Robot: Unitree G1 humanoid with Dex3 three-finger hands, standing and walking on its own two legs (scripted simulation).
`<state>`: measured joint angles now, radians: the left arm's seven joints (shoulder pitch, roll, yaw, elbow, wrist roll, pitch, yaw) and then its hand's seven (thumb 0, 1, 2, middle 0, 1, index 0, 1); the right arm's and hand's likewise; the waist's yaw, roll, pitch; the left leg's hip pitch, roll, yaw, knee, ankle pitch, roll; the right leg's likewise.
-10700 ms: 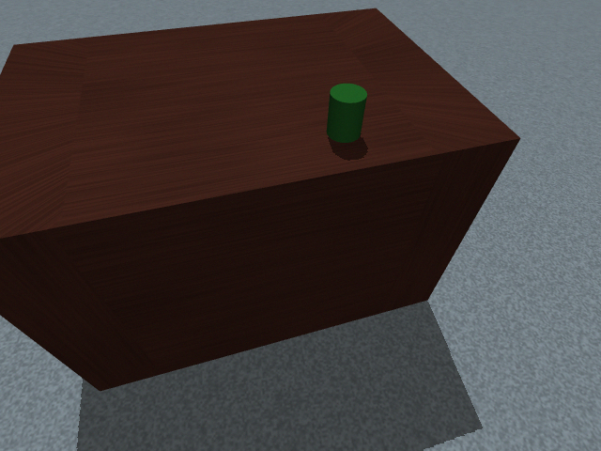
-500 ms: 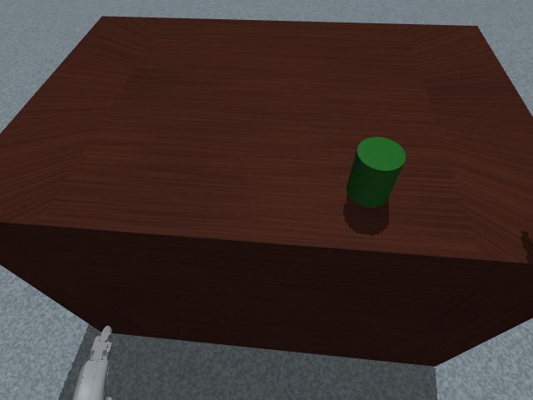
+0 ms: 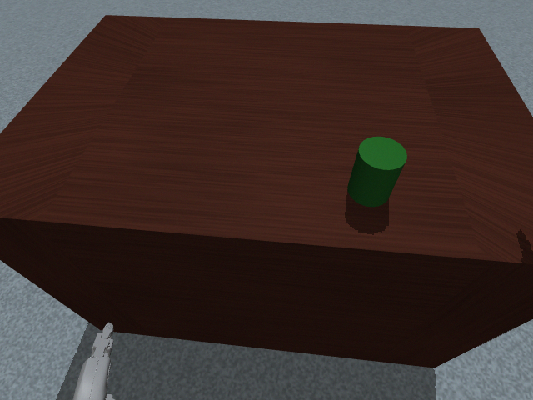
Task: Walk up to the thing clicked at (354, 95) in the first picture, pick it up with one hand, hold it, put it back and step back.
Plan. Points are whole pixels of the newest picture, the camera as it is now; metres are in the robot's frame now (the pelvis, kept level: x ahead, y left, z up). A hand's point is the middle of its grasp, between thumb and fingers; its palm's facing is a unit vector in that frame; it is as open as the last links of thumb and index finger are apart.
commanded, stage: go down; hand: right
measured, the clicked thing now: (374, 172) +0.49 -0.15 +0.04
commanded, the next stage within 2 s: approach in 0.34 s
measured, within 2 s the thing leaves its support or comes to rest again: neither
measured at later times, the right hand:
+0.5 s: hand out of the picture +0.40 -0.34 +0.18, palm faces +0.10 +1.00 +0.00, open 17.7 cm
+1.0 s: hand (417, 189) +0.45 -0.21 +0.04, palm faces +0.03 +1.00 +0.08, open 17.7 cm
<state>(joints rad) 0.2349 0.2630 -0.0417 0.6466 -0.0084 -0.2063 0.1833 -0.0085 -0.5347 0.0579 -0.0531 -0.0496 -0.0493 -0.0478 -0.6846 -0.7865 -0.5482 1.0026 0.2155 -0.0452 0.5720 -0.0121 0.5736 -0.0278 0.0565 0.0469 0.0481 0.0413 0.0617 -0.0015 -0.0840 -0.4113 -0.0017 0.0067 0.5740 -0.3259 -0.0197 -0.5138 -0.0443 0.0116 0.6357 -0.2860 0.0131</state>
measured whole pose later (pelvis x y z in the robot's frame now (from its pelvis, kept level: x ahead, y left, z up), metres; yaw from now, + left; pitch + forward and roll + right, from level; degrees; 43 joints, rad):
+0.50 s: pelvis +0.00 +0.00 +0.00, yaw +0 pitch +10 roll +1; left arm 0.22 0.26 -0.05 0.64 -0.01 -0.21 0.20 -0.01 -0.53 0.06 -0.05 -0.05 -0.05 -0.05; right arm -0.68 -0.77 -0.55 0.98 0.22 -0.05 0.58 -0.01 0.58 -0.03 0.05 0.05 0.05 0.04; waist 0.06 0.00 -0.10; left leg -0.42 0.00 0.01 0.59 -0.34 -0.02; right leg -0.52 -0.04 0.01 0.65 -0.29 0.02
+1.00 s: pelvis -0.01 +0.00 -0.02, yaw +2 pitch +14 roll +2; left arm 0.27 0.24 0.01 0.45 0.03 -0.18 0.09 -0.01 -0.53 0.04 -0.06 -0.05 -0.06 -0.05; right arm -0.67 -0.48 -0.45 1.00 0.15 -0.25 0.31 -0.01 0.60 -0.03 0.05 0.05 0.05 0.04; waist 0.14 0.03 -0.09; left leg -0.62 -0.02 -0.02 0.75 -0.38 -0.02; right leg -0.70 -0.07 -0.01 0.80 -0.35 0.01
